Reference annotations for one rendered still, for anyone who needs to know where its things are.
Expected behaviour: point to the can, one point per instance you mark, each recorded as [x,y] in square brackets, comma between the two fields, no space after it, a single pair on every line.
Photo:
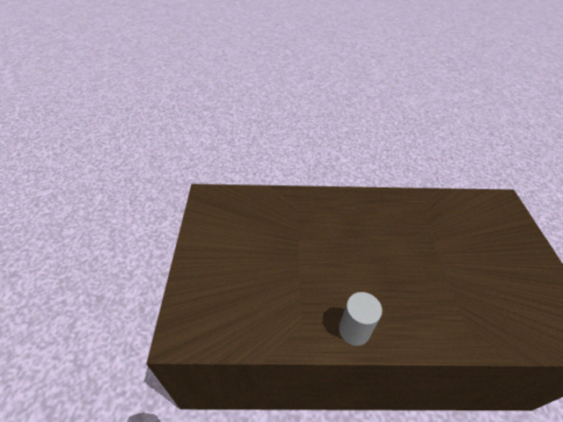
[360,318]

